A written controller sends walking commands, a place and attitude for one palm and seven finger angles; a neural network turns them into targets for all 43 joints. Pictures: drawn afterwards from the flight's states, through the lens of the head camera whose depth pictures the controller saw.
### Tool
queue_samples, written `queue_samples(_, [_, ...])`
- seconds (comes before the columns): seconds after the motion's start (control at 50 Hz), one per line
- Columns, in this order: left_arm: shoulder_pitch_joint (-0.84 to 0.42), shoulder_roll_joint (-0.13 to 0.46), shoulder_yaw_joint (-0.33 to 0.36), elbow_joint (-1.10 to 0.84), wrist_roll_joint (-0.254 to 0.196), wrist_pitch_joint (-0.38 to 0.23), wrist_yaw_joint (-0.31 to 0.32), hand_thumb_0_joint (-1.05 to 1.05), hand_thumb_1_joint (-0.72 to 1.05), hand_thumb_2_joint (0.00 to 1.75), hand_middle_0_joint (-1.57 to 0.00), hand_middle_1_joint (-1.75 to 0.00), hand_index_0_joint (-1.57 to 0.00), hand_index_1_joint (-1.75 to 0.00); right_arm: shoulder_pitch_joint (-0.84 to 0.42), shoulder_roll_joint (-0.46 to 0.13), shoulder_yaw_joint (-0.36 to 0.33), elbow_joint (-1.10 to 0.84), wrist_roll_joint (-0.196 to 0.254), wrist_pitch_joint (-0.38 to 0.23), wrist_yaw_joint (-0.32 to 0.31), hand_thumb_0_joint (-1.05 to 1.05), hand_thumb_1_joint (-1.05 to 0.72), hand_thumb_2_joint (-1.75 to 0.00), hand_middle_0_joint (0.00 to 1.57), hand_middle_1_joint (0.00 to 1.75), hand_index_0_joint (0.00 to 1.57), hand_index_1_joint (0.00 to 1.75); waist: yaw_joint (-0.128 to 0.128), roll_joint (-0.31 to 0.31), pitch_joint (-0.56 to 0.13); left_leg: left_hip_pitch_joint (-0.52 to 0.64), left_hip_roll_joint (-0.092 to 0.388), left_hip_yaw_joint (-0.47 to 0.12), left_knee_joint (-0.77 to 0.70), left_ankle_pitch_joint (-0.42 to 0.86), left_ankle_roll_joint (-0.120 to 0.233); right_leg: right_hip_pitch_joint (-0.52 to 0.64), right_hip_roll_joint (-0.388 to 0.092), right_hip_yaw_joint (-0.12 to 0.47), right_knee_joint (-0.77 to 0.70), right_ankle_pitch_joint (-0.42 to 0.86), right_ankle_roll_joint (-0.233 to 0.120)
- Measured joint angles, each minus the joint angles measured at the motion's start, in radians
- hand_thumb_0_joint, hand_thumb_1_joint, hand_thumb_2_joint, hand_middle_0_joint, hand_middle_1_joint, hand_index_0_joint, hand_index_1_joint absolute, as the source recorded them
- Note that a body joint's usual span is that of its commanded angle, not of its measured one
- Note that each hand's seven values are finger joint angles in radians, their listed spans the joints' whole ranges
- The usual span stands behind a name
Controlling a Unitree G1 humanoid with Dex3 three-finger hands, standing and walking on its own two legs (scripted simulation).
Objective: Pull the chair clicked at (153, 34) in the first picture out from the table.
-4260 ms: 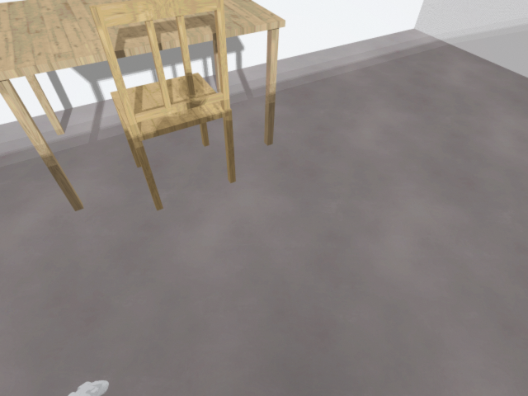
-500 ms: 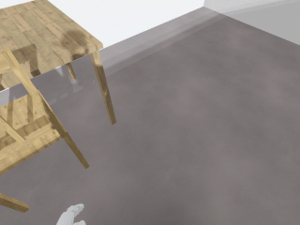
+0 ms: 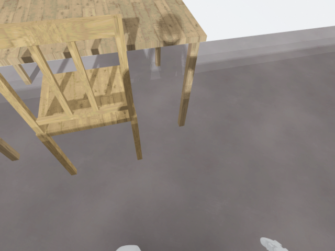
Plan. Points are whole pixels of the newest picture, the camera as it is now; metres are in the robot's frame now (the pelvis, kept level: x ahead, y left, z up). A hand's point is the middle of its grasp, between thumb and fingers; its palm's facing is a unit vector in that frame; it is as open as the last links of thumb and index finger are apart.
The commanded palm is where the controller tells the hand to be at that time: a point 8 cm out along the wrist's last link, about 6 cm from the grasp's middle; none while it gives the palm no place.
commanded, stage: turn to face it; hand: left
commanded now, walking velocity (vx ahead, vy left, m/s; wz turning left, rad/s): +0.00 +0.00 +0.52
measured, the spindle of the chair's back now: (54, 85) +0.61 +0.46 -0.05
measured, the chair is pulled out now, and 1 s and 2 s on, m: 0.00 0.00 0.00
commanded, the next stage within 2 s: take the last steps up to it in 0.50 s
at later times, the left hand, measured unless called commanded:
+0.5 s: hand out of the picture +0.06 +0.18 -0.12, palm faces +0.23 -0.93 -0.30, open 7.4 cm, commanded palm none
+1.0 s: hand out of the picture -0.13 +0.17 -0.16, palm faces +0.40 -0.90 -0.19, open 7.4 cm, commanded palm none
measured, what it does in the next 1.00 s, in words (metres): steps on the spot, turning left: right foot, then left foot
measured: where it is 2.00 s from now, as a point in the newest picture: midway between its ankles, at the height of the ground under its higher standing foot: (150, 238)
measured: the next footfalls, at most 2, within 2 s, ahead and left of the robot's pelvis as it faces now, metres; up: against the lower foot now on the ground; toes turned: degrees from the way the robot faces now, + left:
right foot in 0.40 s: +0.06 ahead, -0.13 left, +0.00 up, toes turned +7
left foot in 0.92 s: -0.06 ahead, +0.10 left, +0.00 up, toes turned +24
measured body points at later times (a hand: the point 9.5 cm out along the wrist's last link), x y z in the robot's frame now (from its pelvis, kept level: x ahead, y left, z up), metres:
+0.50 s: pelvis -0.01 -0.04 +0.01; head +0.01 -0.07 +0.46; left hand +0.05 +0.22 -0.10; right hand +0.10 -0.27 -0.15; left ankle -0.02 +0.10 -0.67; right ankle +0.02 -0.13 -0.72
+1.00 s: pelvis -0.01 +0.01 +0.02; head -0.02 +0.03 +0.47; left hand -0.15 +0.22 -0.14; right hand +0.11 -0.20 -0.12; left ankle -0.10 +0.08 -0.72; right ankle +0.02 -0.12 -0.68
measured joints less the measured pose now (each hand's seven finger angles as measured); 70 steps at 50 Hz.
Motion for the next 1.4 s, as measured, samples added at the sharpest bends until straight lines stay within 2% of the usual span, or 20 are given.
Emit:
queue_samples(0.06, [-0.018, 0.033, 0.014, 0.012, -0.001, 0.031, 0.006, 0.01, 0.9, 0.9, -0.2, -0.3, -0.2, -0.3, -0.005, 0.019, 0.015, -0.007, 0.002, -0.019, -0.008, 0.01, -0.91, -0.9, 0.2, 0.3, 0.2, 0.3, 0.014, -0.022, 0.011, -0.006, -0.015, -0.017, 0.02, -0.029, 0.031, -0.112, 0.048, 0.134, 0.253, -0.103, 0.017])
queue_samples(0.12, [-0.041, 0.04, 0.02, 0.01, -0.003, 0.031, 0.003, 0.01, 0.91, 0.9, -0.2, -0.3, -0.2, -0.3, 0.007, 0.032, 0.025, -0.008, -0.001, -0.019, -0.02, 0.01, -0.91, -0.9, 0.2, 0.3, 0.2, 0.3, 0.008, -0.012, 0.006, 0.017, -0.024, -0.048, -0.041, 0.009, 0.029, -0.179, 0.08, 0.19, 0.356, -0.036, 0.027])
queue_samples(0.28, [-0.099, 0.011, 0.004, -0.031, -0.008, 0.017, -0.002, 0.01, 0.91, 0.9, -0.2, -0.3, -0.2, -0.3, 0.047, 0.05, 0.035, 0.011, -0.004, -0.007, -0.022, 0.01, -0.91, -0.9, 0.21, 0.3, 0.21, 0.3, -0.021, 0.027, -0.02, 0.056, -0.057, -0.115, -0.141, 0.079, 0.028, -0.157, 0.12, 0.251, 0.177, 0.024, 0.028])
queue_samples(0.36, [-0.12, -0.014, -0.007, -0.048, -0.012, 0.005, 0.001, 0.01, 0.91, 0.9, -0.2, -0.3, -0.2, -0.3, 0.067, 0.052, 0.031, 0.021, -0.007, 0.003, -0.02, 0.01, -0.9, -0.9, 0.21, 0.3, 0.21, 0.3, -0.039, 0.049, -0.03, 0.043, -0.066, -0.142, -0.124, 0.08, 0.009, -0.079, 0.151, 0.247, 0.002, 0.046, 0.013])
queue_samples(0.4, [-0.119, -0.023, -0.013, -0.058, -0.013, -0.008, 0.002, 0.01, 0.91, 0.9, -0.2, -0.3, -0.2, -0.3, 0.08, 0.05, 0.027, 0.027, -0.004, 0.008, -0.019, 0.01, -0.9, -0.9, 0.21, 0.3, 0.21, 0.3, -0.041, 0.054, -0.039, 0.024, -0.075, -0.152, -0.094, 0.069, -0.006, -0.014, 0.164, 0.239, -0.14, 0.129, 0.005])
queue_samples(0.42, [-0.12, -0.037, -0.016, -0.056, -0.01, -0.017, 0.004, 0.01, 0.91, 0.9, -0.2, -0.3, -0.2, -0.3, 0.083, 0.042, 0.023, 0.033, 0.0, 0.01, -0.018, 0.01, -0.9, -0.9, 0.21, 0.3, 0.21, 0.3, -0.042, 0.078, -0.037, 0.01, -0.067, -0.166, -0.063, 0.057, -0.01, -0.001, 0.177, 0.224, -0.165, 0.155, -0.018])
queue_samples(0.48, [-0.107, -0.066, -0.034, -0.06, 0.0, -0.029, 0.005, 0.01, 0.9, 0.9, -0.2, -0.3, -0.2, -0.3, 0.098, 0.029, 0.006, 0.048, 0.003, 0.027, -0.021, 0.01, -0.91, -0.9, 0.21, 0.3, 0.21, 0.3, -0.05, 0.101, -0.038, -0.074, -0.083, -0.169, 0.185, -0.135, -0.013, 0.01, 0.168, 0.187, -0.164, 0.154, -0.084])
queue_samples(0.54, [-0.085, -0.083, -0.037, -0.053, -0.001, -0.027, 0.008, 0.01, 0.9, 0.9, -0.2, -0.3, -0.21, -0.3, 0.11, 0.022, -0.004, 0.067, 0.0, 0.037, -0.016, 0.01, -0.91, -0.9, 0.2, 0.3, 0.2, 0.3, -0.045, 0.096, -0.044, -0.136, -0.075, -0.145, 0.421, -0.116, -0.021, 0.04, 0.151, 0.165, -0.218, 0.179, -0.096])
queue_samples(0.58, [-0.072, -0.089, -0.037, -0.043, -0.001, -0.026, 0.008, 0.01, 0.9, 0.9, -0.2, -0.3, -0.21, -0.3, 0.118, 0.019, -0.008, 0.078, 0.0, 0.037, -0.013, 0.01, -0.91, -0.9, 0.2, 0.3, 0.2, 0.3, -0.046, 0.092, -0.047, -0.146, -0.056, -0.135, 0.486, -0.078, -0.03, 0.053, 0.145, 0.15, -0.249, 0.197, -0.097])
queue_samples(0.72, [-0.026, -0.089, -0.032, 0.001, 0.007, -0.043, 0.002, 0.01, 0.9, 0.9, -0.2, -0.3, -0.21, -0.3, 0.136, 0.025, -0.003, 0.119, -0.006, 0.039, -0.01, 0.01, -0.91, -0.9, 0.2, 0.3, 0.2, 0.3, -0.021, 0.065, -0.055, -0.05, -0.002, -0.108, 0.317, -0.088, -0.041, 0.065, 0.131, 0.1, -0.311, 0.232, -0.098])
queue_samples(0.82, [0.033, -0.065, -0.02, 0.054, 0.014, -0.057, -0.006, 0.01, 0.9, 0.9, -0.2, -0.3, -0.21, -0.3, 0.129, 0.042, 0.008, 0.132, -0.006, 0.019, -0.003, 0.01, -0.91, -0.9, 0.2, 0.3, 0.2, 0.3, 0.017, 0.032, -0.073, 0.032, 0.006, -0.06, 0.124, -0.145, -0.016, 0.068, 0.117, 0.077, -0.336, 0.244, -0.084])
queue_samples(0.88, [0.077, -0.044, -0.011, 0.098, 0.011, -0.049, -0.009, 0.01, 0.9, 0.9, -0.2, -0.3, -0.21, -0.3, 0.125, 0.056, 0.018, 0.124, -0.004, -0.009, -0.005, 0.01, -0.91, -0.9, 0.2, 0.3, 0.2, 0.3, 0.03, 0.014, -0.09, 0.113, -0.002, -0.026, -0.056, -0.097, 0.001, 0.061, 0.108, 0.075, -0.316, 0.231, -0.066])
queue_samples(0.92, [0.107, -0.037, -0.008, 0.124, 0.003, -0.035, -0.013, 0.01, 0.9, 0.9, -0.2, -0.3, -0.21, -0.3, 0.131, 0.058, 0.022, 0.113, -0.005, -0.037, -0.013, 0.01, -0.91, -0.9, 0.2, 0.3, 0.2, 0.3, 0.023, 0.028, -0.109, 0.161, 0.002, -0.036, -0.172, -0.055, 0.023, 0.025, 0.116, 0.074, -0.234, 0.158, -0.054])
queue_samples(0.96, [0.117, -0.023, -0.004, 0.152, 0.005, -0.013, -0.015, 0.01, 0.9, 0.9, -0.2, -0.3, -0.2, -0.3, 0.137, 0.083, 0.03, 0.115, -0.007, -0.052, -0.025, 0.01, -0.91, -0.9, 0.2, 0.3, 0.2, 0.3, 0.019, 0.001, -0.105, 0.172, -0.016, -0.022, -0.153, -0.031, 0.031, -0.032, 0.114, 0.132, -0.073, 0.054, -0.06])
queue_samples(1.04, [0.106, -0.022, -0.004, 0.166, 0.012, -0.007, -0.03, 0.01, 0.91, 0.9, -0.2, -0.3, -0.2, -0.3, 0.196, 0.114, 0.05, 0.135, -0.004, -0.07, -0.039, 0.0, -0.91, -0.9, 0.2, 0.3, 0.2, 0.3, 0.004, -0.002, -0.109, 0.248, -0.03, -0.018, -0.243, -0.018, 0.036, -0.159, 0.122, 0.185, 0.181, 0.106, -0.061])
queue_samples(1.1, [0.07, -0.03, -0.007, 0.151, 0.009, -0.025, -0.036, 0.01, 0.91, 0.9, -0.2, -0.3, -0.2, -0.3, 0.237, 0.134, 0.06, 0.169, 0.001, -0.083, -0.046, 0.0, -0.91, -0.9, 0.2, 0.3, 0.2, 0.3, 0.0, -0.002, -0.094, 0.307, -0.047, -0.019, -0.318, 0.001, 0.042, -0.231, 0.11, 0.206, 0.248, 0.179, -0.05])
queue_samples(1.18, [0.005, -0.045, -0.01, 0.13, 0.005, -0.033, -0.035, 0.01, 0.91, 0.9, -0.2, -0.3, -0.2, -0.3, 0.29, 0.158, 0.065, 0.211, 0.003, -0.096, -0.053, 0.01, -0.91, -0.9, 0.2, 0.3, 0.2, 0.3, -0.012, 0.001, -0.072, 0.37, -0.062, -0.017, -0.372, -0.007, 0.041, -0.282, 0.102, 0.208, 0.217, 0.214, -0.041])
queue_samples(1.32, [-0.11, -0.078, -0.016, 0.086, -0.003, -0.05, -0.035, 0.01, 0.91, 0.9, -0.2, -0.3, -0.2, -0.3, 0.354, 0.156, 0.057, 0.267, -0.006, -0.097, -0.057, 0.01, -0.91, -0.9, 0.21, 0.3, 0.21, 0.3, -0.06, 0.036, -0.035, 0.44, -0.044, -0.007, -0.323, -0.123, 0.009, -0.216, 0.142, 0.156, -0.072, 0.209, -0.088])
queue_samples(1.36, [-0.128, -0.083, -0.015, 0.07, 0.001, -0.078, -0.034, 0.01, 0.91, 0.9, -0.2, -0.3, -0.2, -0.3, 0.368, 0.15, 0.052, 0.285, 0.001, -0.091, -0.054, 0.01, -0.91, -0.9, 0.21, 0.3, 0.21, 0.3, -0.056, 0.052, -0.028, 0.409, -0.02, -0.006, -0.174, -0.198, 0.004, -0.163, 0.168, 0.141, -0.137, 0.297, -0.118])
queue_samples(1.4, [-0.14, -0.092, -0.013, 0.061, -0.001, -0.104, -0.028, 0.01, 0.91, 0.9, -0.2, -0.3, -0.2, -0.3, 0.352, 0.142, 0.047, 0.293, 0.012, -0.078, -0.049, 0.01, -0.91, -0.9, 0.21, 0.3, 0.2, 0.3, -0.053, 0.066, -0.015, 0.272, -0.005, -0.046, 0.17, -0.213, 0.026, -0.152, 0.181, 0.126, -0.088, 0.255, -0.138])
